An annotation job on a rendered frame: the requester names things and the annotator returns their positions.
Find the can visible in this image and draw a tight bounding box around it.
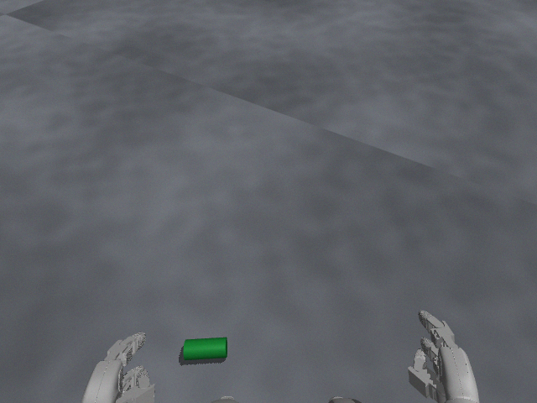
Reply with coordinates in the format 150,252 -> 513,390
184,338 -> 227,360

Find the left robot hand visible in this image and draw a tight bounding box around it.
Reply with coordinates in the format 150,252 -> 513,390
81,332 -> 155,403

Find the right robot hand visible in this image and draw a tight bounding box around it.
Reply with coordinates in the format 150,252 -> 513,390
408,310 -> 480,403

